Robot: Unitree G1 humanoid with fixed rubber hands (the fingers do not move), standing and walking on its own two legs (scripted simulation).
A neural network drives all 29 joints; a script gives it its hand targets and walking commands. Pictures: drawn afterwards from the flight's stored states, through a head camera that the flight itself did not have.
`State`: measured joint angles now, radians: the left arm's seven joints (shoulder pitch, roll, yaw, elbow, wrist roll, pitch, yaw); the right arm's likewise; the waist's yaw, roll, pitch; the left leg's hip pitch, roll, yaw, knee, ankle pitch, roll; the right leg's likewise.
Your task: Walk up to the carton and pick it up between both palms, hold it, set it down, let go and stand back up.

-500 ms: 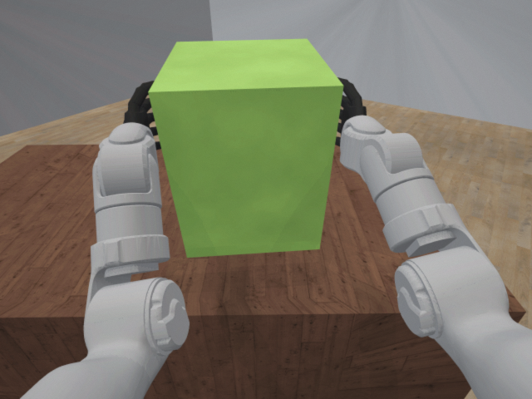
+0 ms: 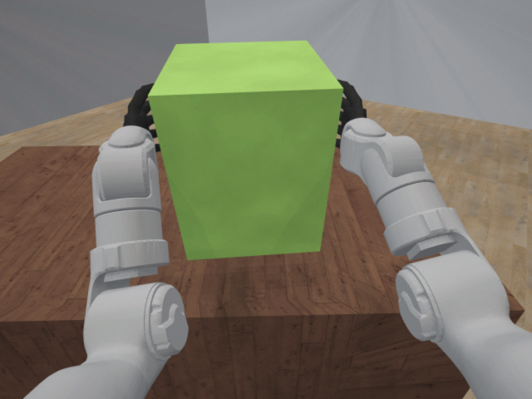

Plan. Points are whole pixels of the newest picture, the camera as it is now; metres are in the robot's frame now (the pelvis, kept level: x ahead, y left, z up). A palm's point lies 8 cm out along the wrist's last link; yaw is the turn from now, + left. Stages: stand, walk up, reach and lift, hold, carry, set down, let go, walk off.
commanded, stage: hold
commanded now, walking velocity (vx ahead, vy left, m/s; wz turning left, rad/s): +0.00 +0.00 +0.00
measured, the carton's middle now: (248, 148) +0.40 -0.01 +0.26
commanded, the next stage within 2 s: none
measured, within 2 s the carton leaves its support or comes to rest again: neither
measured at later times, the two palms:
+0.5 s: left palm (134, 140) +0.37 +0.15 +0.30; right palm (348, 132) +0.35 -0.15 +0.29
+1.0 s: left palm (136, 139) +0.37 +0.14 +0.30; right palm (349, 131) +0.36 -0.15 +0.29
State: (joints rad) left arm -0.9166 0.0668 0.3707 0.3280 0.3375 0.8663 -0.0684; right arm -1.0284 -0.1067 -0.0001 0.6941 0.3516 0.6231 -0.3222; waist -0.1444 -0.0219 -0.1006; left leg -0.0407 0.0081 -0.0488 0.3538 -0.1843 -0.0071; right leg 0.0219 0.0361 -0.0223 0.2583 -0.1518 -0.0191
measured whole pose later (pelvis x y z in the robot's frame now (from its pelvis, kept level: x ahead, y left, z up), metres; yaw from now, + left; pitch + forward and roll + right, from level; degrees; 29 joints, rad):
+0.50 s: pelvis +0.00 +0.00 +0.00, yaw +0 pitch -7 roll -1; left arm -0.93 0.08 0.38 0.37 0.33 0.85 -0.07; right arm -1.04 -0.09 -0.01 0.73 0.33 0.61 -0.32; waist -0.13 -0.03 -0.11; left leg -0.05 0.01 -0.05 0.34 -0.17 -0.01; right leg 0.01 0.04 -0.02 0.26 -0.15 -0.03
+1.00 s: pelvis +0.00 +0.00 +0.00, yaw +0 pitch -7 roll -1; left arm -0.92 0.07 0.37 0.32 0.33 0.86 -0.06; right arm -1.03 -0.11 0.01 0.70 0.36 0.61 -0.32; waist -0.14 -0.03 -0.10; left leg -0.04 0.01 -0.05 0.35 -0.18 -0.01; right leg 0.02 0.04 -0.02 0.25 -0.15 -0.02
